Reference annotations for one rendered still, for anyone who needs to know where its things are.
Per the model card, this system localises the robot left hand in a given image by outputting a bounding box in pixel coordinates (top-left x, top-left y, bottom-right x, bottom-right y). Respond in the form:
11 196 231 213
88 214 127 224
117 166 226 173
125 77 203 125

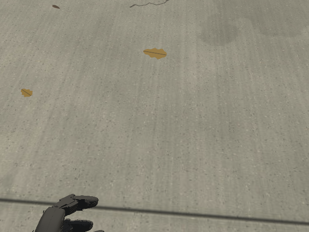
32 193 104 232

